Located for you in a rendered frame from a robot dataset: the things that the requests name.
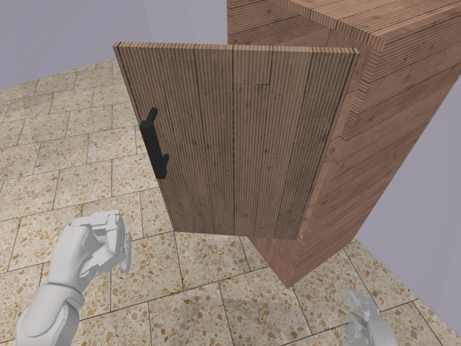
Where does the robot left forearm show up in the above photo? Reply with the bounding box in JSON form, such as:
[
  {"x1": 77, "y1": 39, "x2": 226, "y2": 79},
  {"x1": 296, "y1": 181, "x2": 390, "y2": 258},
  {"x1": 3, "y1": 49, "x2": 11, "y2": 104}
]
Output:
[{"x1": 14, "y1": 283, "x2": 85, "y2": 346}]

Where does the cupboard door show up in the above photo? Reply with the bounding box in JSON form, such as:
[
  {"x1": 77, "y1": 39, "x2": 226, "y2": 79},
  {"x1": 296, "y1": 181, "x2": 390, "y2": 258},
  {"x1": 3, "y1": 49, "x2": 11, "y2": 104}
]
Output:
[{"x1": 113, "y1": 42, "x2": 360, "y2": 240}]

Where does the robot left hand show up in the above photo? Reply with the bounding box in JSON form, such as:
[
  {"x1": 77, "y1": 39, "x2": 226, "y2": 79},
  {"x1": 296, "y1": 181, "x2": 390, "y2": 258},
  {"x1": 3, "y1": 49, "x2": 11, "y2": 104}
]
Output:
[{"x1": 47, "y1": 210, "x2": 133, "y2": 293}]

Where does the robot right hand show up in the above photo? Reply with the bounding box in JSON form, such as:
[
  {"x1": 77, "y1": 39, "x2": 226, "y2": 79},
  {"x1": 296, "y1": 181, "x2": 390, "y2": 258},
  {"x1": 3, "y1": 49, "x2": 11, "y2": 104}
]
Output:
[{"x1": 342, "y1": 288, "x2": 399, "y2": 346}]

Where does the handle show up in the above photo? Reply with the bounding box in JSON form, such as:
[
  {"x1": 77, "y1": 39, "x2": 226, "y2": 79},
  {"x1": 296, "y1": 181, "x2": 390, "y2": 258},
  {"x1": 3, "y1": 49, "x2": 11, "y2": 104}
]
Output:
[{"x1": 139, "y1": 107, "x2": 169, "y2": 179}]

